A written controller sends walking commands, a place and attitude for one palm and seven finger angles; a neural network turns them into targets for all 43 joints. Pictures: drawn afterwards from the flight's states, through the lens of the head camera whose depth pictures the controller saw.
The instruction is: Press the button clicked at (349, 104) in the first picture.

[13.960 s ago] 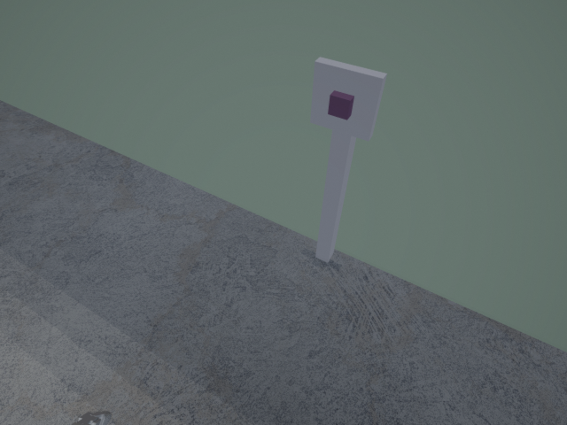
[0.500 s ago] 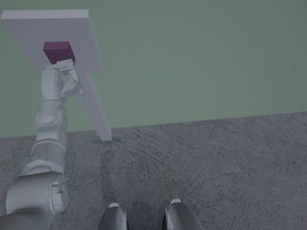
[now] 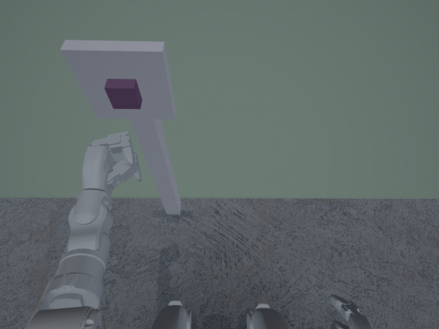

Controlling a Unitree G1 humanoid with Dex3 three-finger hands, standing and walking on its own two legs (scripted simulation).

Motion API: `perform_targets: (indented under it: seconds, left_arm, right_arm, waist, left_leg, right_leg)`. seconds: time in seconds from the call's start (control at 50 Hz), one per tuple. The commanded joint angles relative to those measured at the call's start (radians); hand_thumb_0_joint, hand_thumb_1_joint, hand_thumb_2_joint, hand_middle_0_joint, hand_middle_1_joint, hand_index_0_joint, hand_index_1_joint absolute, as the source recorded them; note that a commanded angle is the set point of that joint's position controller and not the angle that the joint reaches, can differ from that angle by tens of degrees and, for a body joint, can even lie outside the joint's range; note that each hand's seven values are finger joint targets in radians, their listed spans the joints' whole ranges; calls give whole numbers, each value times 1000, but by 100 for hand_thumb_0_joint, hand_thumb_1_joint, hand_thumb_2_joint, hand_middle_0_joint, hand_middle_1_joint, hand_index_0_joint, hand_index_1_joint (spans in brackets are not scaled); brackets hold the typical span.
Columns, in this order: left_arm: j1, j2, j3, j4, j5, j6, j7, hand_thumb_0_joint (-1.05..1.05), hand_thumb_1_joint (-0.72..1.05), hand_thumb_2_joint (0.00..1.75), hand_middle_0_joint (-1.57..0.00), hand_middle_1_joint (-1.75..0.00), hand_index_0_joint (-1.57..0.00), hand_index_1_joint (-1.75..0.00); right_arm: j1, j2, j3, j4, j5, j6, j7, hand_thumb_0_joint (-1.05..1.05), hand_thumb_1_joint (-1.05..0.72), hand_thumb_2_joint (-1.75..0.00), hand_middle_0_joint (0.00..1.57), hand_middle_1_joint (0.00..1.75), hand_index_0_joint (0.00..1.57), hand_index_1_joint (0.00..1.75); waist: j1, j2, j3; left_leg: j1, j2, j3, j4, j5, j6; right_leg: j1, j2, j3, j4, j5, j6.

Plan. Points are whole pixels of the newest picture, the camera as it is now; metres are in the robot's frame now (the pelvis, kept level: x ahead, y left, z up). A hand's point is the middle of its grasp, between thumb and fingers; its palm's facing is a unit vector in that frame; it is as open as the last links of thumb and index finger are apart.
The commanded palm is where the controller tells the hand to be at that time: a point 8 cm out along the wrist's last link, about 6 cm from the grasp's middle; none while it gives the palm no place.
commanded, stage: draw the hand back to the body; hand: left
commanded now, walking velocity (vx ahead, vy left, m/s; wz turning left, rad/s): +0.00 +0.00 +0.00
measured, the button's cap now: (124, 93) +0.55 +0.20 +0.07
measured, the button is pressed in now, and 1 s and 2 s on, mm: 0 0 0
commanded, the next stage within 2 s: step back with the hand held close in 1.50 s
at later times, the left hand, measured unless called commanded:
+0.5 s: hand (94, 185) +0.31 +0.19 +0.12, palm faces +0.03 -1.00 -0.04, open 3.1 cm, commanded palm +0.27 +0.24 +0.13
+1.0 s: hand (7, 209) +0.25 +0.23 +0.20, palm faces +0.32 -0.88 -0.35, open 3.1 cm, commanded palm +0.20 +0.28 +0.22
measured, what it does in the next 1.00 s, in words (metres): rises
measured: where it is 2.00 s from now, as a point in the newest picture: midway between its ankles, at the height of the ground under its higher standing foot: outside the picture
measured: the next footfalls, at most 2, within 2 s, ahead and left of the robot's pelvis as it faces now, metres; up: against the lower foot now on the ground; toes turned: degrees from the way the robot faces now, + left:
none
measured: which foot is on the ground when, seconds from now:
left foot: down 0.00-1.00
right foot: down 0.00-1.00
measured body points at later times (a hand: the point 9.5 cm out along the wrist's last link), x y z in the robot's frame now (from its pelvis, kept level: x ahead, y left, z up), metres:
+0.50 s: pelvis +0.00 +0.00 +0.04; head +0.03 -0.01 +0.49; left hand +0.31 +0.24 +0.13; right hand +0.13 -0.25 -0.06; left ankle +0.01 +0.12 -0.66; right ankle +0.00 -0.12 -0.66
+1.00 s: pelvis +0.04 +0.01 +0.08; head +0.02 -0.01 +0.53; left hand +0.22 +0.28 +0.22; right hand +0.24 -0.20 +0.00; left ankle +0.01 +0.12 -0.66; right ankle +0.00 -0.12 -0.66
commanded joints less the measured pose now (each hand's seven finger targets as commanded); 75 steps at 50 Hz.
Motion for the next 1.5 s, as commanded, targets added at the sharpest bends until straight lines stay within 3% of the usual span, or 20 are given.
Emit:
perform_targets:
  seconds: [0.0,0.08,0.12,0.24,0.36,0.5,0.52,0.54,0.56,0.62,0.76,0.9,0.96,1.08,1.12,1.2,1.26,1.34,1.42,1.48]
  left_arm:
    - [-382,175,40,-192,-16,-74,-11,0,90,90,-130,-150,-130,-150]
    - [-229,202,63,-360,-41,-44,-14,0,90,90,-130,-150,-130,-150]
    - [-109,221,89,-362,-58,-6,-11,0,90,90,-130,-150,-130,-150]
    - [-14,196,68,-475,-84,48,-11,0,90,90,-130,-150,-130,-150]
    - [72,184,46,-592,-107,65,-42,0,90,90,-130,-150,-130,-150]
    - [253,177,52,-786,-137,134,-64,0,90,90,-130,-150,-130,-150]
    - [287,294,35,-842,0,173,47,0,90,90,-130,-150,-130,-150]
    - [306,226,1,-896,17,204,102,0,90,90,-130,-150,-130,-150]
    - [369,201,-22,-902,37,233,141,0,90,90,-130,-150,-130,-150]
    - [446,221,0,-953,62,287,203,0,90,90,-130,-150,-130,-150]
    - [503,197,-5,-1085,91,341,242,0,90,90,-130,-150,-130,-150]
    - [679,216,56,-1243,100,359,249,0,90,90,-130,-150,-130,-150]
    - [756,220,86,-1278,96,366,244,0,90,90,-130,-150,-130,-150]
    - [848,239,139,-1377,100,355,248,0,90,90,-130,-150,-130,-150]
    - [876,252,162,-1385,98,353,248,0,90,90,-130,-150,-130,-150]
    - [911,266,202,-1436,95,331,252,0,90,90,-130,-150,-130,-150]
    - [906,221,164,-1366,95,334,247,0,90,90,-130,-150,-130,-150]
    - [870,234,171,-1378,99,323,250,0,90,90,-130,-150,-130,-150]
    - [875,251,185,-1382,99,318,255,0,90,90,-130,-150,-130,-150]
    - [861,247,179,-1407,101,310,257,0,90,90,-130,-150,-130,-150]
  right_arm:
    - [86,-143,-52,-75,-2,-37,-15,0,-90,-90,20,30,20,30]
    - [69,-139,-51,-134,11,-37,-14,0,-90,-90,20,30,20,30]
    - [63,-141,-46,-153,19,-32,-18,0,-90,-90,20,30,20,30]
    - [26,-136,-35,-174,34,-47,-35,0,-90,-90,20,30,20,30]
    - [-8,-136,-30,-179,41,-89,-48,0,-90,-90,20,30,20,30]
    - [-62,-125,-19,-215,47,-141,-58,0,-90,-90,20,30,20,30]
    - [-93,-120,-27,-204,38,-126,-77,0,-90,-90,20,30,20,30]
    - [-108,-106,-17,-218,33,-127,-88,0,-90,-90,20,30,20,30]
    - [-108,-103,-13,-208,32,-126,-92,0,-90,-90,20,30,20,30]
    - [-121,-104,-5,-192,23,-119,-106,0,-90,-90,20,30,20,30]
    - [-151,-91,14,-173,5,-129,-109,0,-90,-90,20,30,20,30]
    - [-159,-85,12,-169,-13,-143,-86,0,-90,-90,20,30,20,30]
    - [-160,-85,9,-167,-18,-140,-78,0,-90,-90,20,30,20,30]
    - [-162,-77,2,-164,-20,-155,-72,0,-90,-90,20,30,20,30]
    - [-173,-78,-2,-164,-20,-160,-74,0,-90,-90,20,30,20,30]
    - [-172,-73,-6,-164,-17,-171,-80,0,-90,-90,20,30,20,30]
    - [-169,-79,-8,-152,-17,-169,-83,0,-90,-90,20,30,20,30]
    - [-174,-81,-12,-150,-19,-175,-93,0,-90,-90,20,30,20,30]
    - [-184,-78,-11,-147,-22,-186,-97,0,-90,-90,20,30,20,30]
    - [-183,-73,-7,-145,-21,-197,-98,0,-90,-90,20,30,20,30]
  waist:
    - [-36,12,-376]
    - [15,54,-480]
    - [22,-9,-417]
    - [10,-26,-235]
    - [16,7,-186]
    - [53,27,-170]
    - [77,-26,-171]
    - [57,-3,-111]
    - [61,22,-79]
    - [69,-45,-39]
    - [78,31,9]
    - [103,40,0]
    - [108,2,22]
    - [119,47,19]
    - [124,6,53]
    - [129,20,54]
    - [116,-22,129]
    - [119,18,115]
    - [127,-12,118]
    - [126,52,127]
  left_leg:
    - [219,-44,3,-94,339,24]
    - [328,-46,11,-150,415,26]
    - [290,-44,12,-188,390,30]
    - [299,-45,24,-280,254,35]
    - [388,-42,13,-342,232,35]
    - [490,-41,1,-404,293,32]
    - [538,-37,12,-446,289,44]
    - [556,-39,18,-470,284,43]
    - [574,-34,20,-489,282,41]
    - [621,-28,21,-537,333,46]
    - [771,-28,26,-636,448,39]
    - [838,-23,29,-668,626,34]
    - [834,-19,31,-668,668,35]
    - [849,-19,34,-663,703,32]
    - [841,-19,35,-665,666,34]
    - [839,-20,38,-669,606,35]
    - [816,-19,38,-687,522,38]
    - [826,-24,44,-693,464,43]
    - [819,-26,40,-695,446,43]
    - [819,-28,39,-700,439,39]
  right_leg:
    - [195,29,40,-113,411,-6]
    - [320,36,38,-145,474,-9]
    - [369,39,34,-178,470,-7]
    - [377,37,34,-283,337,3]
    - [398,35,25,-338,288,-1]
    - [465,32,4,-370,341,-5]
    - [495,7,53,-441,313,-19]
    - [492,2,49,-469,316,-12]
    - [512,-2,43,-484,312,-11]
    - [583,4,32,-538,355,-9]
    - [693,5,20,-624,449,-9]
    - [785,6,14,-655,583,-7]
    - [801,7,13,-664,622,-1]
    - [805,7,14,-669,634,1]
    - [788,13,14,-687,619,1]
    - [783,11,16,-688,576,2]
    - [745,13,16,-709,508,5]
    - [744,8,29,-723,448,3]
    - [747,13,34,-738,429,1]
    - [747,11,35,-736,422,-3]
